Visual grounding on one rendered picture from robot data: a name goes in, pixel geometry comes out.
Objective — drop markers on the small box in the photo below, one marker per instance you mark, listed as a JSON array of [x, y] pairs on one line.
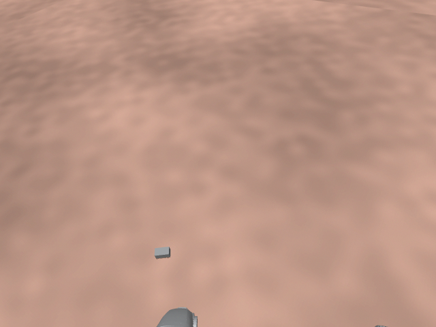
[[162, 252]]

